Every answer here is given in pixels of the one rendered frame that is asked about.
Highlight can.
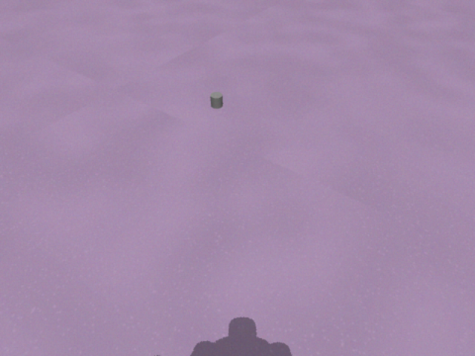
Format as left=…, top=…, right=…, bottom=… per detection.
left=210, top=92, right=223, bottom=109

